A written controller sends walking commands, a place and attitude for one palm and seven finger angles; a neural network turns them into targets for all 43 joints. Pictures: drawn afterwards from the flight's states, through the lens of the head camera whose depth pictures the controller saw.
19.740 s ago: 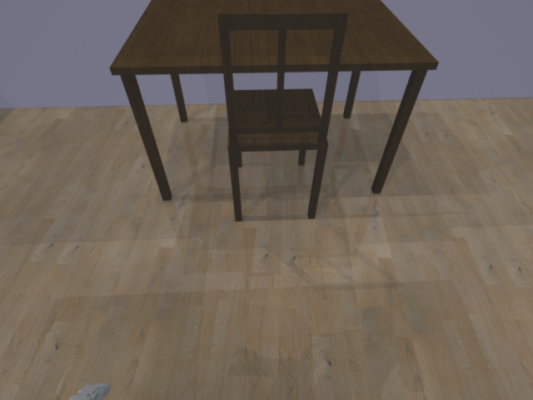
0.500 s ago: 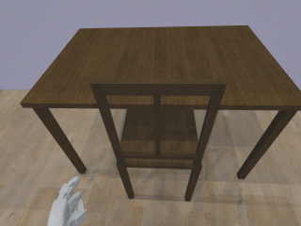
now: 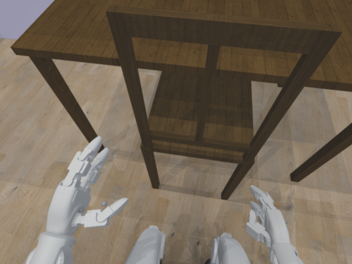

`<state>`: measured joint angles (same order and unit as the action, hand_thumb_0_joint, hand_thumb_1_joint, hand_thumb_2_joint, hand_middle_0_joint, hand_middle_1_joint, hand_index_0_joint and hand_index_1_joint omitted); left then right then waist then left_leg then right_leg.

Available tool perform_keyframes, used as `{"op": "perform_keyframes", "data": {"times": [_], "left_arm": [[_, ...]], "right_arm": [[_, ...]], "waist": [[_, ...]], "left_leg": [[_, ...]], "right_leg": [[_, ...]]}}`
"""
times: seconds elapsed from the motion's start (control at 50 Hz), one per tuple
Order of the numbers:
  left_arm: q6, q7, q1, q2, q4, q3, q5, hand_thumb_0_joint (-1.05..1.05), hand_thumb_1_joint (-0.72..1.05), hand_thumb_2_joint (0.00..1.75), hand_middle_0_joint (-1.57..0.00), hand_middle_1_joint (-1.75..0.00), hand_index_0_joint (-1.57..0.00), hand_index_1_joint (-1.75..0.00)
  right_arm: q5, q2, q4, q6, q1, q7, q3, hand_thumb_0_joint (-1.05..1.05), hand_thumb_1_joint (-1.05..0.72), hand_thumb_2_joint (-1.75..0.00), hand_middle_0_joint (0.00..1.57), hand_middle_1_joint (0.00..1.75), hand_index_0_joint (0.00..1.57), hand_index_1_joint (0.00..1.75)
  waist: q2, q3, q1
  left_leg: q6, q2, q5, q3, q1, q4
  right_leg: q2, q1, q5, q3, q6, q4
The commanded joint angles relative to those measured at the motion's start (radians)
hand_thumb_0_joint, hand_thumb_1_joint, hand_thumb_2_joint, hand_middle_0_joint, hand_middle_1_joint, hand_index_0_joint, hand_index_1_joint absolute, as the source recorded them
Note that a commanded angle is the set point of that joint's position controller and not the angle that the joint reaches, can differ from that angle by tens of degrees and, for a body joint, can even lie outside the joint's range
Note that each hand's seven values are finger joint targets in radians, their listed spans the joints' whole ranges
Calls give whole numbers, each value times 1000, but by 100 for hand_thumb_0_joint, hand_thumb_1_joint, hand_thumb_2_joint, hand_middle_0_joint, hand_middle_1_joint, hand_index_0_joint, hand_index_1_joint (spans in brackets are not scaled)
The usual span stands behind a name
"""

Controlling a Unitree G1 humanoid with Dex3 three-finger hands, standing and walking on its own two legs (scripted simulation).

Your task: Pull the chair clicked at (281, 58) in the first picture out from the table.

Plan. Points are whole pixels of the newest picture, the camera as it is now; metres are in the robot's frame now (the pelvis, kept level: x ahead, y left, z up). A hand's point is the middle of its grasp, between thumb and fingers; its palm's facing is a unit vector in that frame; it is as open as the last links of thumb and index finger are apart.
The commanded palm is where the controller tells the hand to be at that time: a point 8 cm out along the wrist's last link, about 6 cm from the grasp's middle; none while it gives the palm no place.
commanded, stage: raise the hand toward the chair's back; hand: left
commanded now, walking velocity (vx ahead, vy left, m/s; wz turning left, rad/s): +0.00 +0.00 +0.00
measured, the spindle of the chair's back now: (204, 103) +0.48 -0.01 +0.06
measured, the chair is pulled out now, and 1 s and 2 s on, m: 0.00 0.00 0.00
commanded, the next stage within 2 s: aim the fingers beside a spindle in 1.40 s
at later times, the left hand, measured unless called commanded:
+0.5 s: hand (92, 189) +0.24 +0.19 +0.06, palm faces -0.07 -1.00 -0.03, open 15.8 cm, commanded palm +0.22 +0.26 +0.07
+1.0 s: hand (78, 167) +0.28 +0.23 +0.08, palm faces -0.02 -1.00 -0.07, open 16.9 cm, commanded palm +0.25 +0.28 +0.08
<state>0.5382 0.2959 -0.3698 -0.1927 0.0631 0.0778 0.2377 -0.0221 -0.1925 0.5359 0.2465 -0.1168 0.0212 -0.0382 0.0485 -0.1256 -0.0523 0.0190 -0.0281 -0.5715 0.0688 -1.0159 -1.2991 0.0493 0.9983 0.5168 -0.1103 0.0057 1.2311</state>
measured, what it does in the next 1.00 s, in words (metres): stands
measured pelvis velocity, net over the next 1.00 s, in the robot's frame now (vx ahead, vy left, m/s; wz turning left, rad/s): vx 0.03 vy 0.02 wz -0.01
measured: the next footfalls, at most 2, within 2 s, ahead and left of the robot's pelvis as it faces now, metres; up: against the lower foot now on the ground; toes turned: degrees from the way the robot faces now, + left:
none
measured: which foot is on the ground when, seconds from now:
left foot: down 0.00-1.00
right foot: down 0.00-1.00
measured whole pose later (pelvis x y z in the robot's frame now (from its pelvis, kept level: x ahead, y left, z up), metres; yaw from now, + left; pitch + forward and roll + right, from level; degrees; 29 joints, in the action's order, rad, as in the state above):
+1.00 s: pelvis +0.03 +0.02 +0.03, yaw +0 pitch +16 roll -3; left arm 0.35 0.32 -0.27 -0.28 -0.08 0.25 0.29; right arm -0.04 -0.25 0.54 0.21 -0.25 0.04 -0.01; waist 0.04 -0.14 0.02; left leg -0.01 -0.02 -0.54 0.04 -0.87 -1.13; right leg 0.05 0.85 0.47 -0.08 -0.02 1.06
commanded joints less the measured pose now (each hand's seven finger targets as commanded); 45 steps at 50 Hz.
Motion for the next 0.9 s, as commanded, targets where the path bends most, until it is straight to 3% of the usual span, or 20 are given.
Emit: {"op": "perform_keyframes", "data": {"times": [0.0,0.04,0.08,0.14,0.16,0.22,0.24,0.28,0.32,0.38,0.44,0.5,0.54,0.56,0.6,0.66,0.7,0.76,0.82,0.88], "left_arm": [[-191,74,-59,-155,96,113,21,0,6,54,-12,-17,-12,-17],[-242,21,-96,-197,159,217,46,0,1,52,-11,-16,-11,-16],[-218,-55,-112,-162,282,236,75,0,-3,50,-11,-15,-11,-15],[-121,-135,-108,-122,281,208,54,0,-10,47,-10,-14,-10,-14],[-83,-143,-72,-111,285,170,31,0,-13,46,-10,-14,-10,-14],[-20,-109,-25,-75,175,69,-11,0,-20,43,-9,-13,-9,-13],[-23,-81,-14,-57,139,28,-21,0,-22,42,-9,-12,-9,-12],[-38,-24,-3,-92,122,29,-11,0,-27,40,-8,-12,-8,-12],[-67,9,0,-159,140,90,6,0,-31,38,-8,-11,-8,-11],[-89,-11,-28,-228,256,203,35,0,-38,35,-7,-10,-7,-10],[-87,-79,-61,-215,294,255,61,0,-45,32,-6,-9,-6,-9],[-84,-108,-30,-140,225,181,43,0,-50,30,-6,-8,-6,-8],[-97,-84,-11,-109,125,124,15,0,-50,30,-6,-8,-6,-8],[-104,-62,21,-113,108,97,3,0,-50,30,-6,-8,-6,-8],[-127,-16,60,-143,81,89,-4,0,-50,30,-6,-8,-6,-8],[-150,28,106,-211,112,157,16,0,-50,30,-6,-8,-6,-8],[-139,24,117,-255,193,226,43,0,-50,30,-6,-8,-6,-8],[-106,-14,104,-266,251,283,71,0,-50,30,-6,-8,-6,-8],[-96,-33,105,-207,145,250,68,0,-50,30,-6,-8,-6,-8],[-121,1,130,-189,24,212,50,0,-50,30,-6,-8,-6,-8]], "right_arm": [[-38,-185,-198,23,7,41,101,0,-90,-90,20,30,20,30],[-36,-158,-214,5,31,46,103,0,-90,-90,20,30,20,30],[-27,-120,-211,4,-2,41,101,0,-90,-90,20,30,20,30],[-13,-107,-166,15,-21,34,103,0,-90,-90,20,30,20,30],[-5,-115,-157,20,-34,29,101,0,-90,-90,20,30,20,30],[-1,-150,-130,35,-44,22,100,0,-90,-90,20,30,20,30],[-6,-164,-138,37,-42,23,98,0,-90,-90,20,30,20,30],[-16,-189,-148,46,-57,31,103,0,-90,-90,20,30,20,30],[-22,-200,-162,50,-68,39,106,0,-90,-90,20,30,20,30],[-19,-186,-182,43,-73,42,109,0,-90,-90,20,30,20,30],[-14,-157,-175,29,-75,36,107,0,-90,-90,20,30,20,30],[-7,-157,-166,17,-71,21,98,0,-90,-90,20,30,20,30],[-9,-172,-160,9,-71,21,96,0,-90,-90,20,30,20,30],[-9,-184,-164,8,-74,20,93,0,-90,-90,20,30,20,30],[-13,-201,-178,7,-78,24,90,0,-90,-90,20,30,20,30],[-19,-208,-191,9,-94,35,88,0,-90,-90,20,30,20,30],[-15,-199,-194,16,-97,40,88,0,-90,-90,20,30,20,30],[-9,-176,-175,24,-102,37,83,0,-90,-90,20,30,20,30],[-7,-174,-148,21,-100,31,84,0,-90,-90,20,30,20,30],[-15,-198,-139,16,-101,30,88,0,-90,-90,20,30,20,30]], "waist": [[-122,-307,42],[-101,-365,-7],[-74,-403,-19],[-71,-314,3],[-52,-278,29],[-16,-166,95],[-49,-127,116],[-27,-153,113],[-6,-217,91],[48,-335,40],[46,-339,21],[58,-229,61],[2,-152,96],[17,-137,107],[14,-135,108],[6,-210,92],[28,-303,66],[70,-337,42],[30,-249,70],[-1,-189,93]], "left_leg": [[-46,50,156,-44,123,252],[-43,51,234,-45,163,276],[-37,47,337,-40,216,291],[-30,33,378,-36,211,288],[-30,31,366,-32,208,284],[-32,26,239,-28,179,266],[-37,26,190,-23,155,269],[-38,29,137,-25,161,277],[-39,34,149,-27,187,295],[-36,34,295,-28,275,320],[-23,30,427,-21,323,331],[-17,26,387,-17,301,330],[-24,21,320,-14,259,326],[-25,22,272,-17,249,325],[-27,25,217,-13,236,341],[-32,28,236,-15,279,352],[-28,29,342,-12,338,353],[-12,27,461,-8,389,354],[-11,23,432,-9,349,347],[-18,24,340,-16,292,352]], "right_leg": [[-31,-302,-22,110,4,-287],[-35,-376,-115,91,3,-269],[-39,-412,-251,62,6,-246],[-51,-335,-287,37,13,-224],[-49,-288,-260,31,13,-216],[-45,-154,-118,31,14,-223],[-45,-127,-70,31,12,-235],[-41,-139,-23,47,15,-254],[-38,-192,-36,56,17,-268],[-43,-296,-166,43,20,-256],[-53,-331,-277,18,21,-243],[-53,-254,-240,3,17,-246],[-55,-207,-194,2,15,-257],[-54,-185,-159,7,14,-263],[-52,-189,-118,13,17,-275],[-53,-243,-137,24,17,-296],[-53,-302,-220,23,19,-286],[-55,-329,-293,14,19,-271],[-56,-282,-277,4,14,-275],[-54,-253,-221,7,13,-287]]}}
